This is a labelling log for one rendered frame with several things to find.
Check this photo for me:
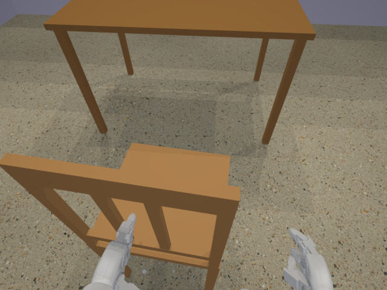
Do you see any chair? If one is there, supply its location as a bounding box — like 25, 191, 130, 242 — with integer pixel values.
0, 143, 240, 290

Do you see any robot right hand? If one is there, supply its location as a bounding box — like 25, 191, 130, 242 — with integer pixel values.
284, 228, 334, 290

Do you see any robot left hand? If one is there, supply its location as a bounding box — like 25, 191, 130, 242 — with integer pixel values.
91, 213, 140, 290

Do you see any table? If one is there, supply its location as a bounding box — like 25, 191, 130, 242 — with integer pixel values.
43, 0, 316, 144

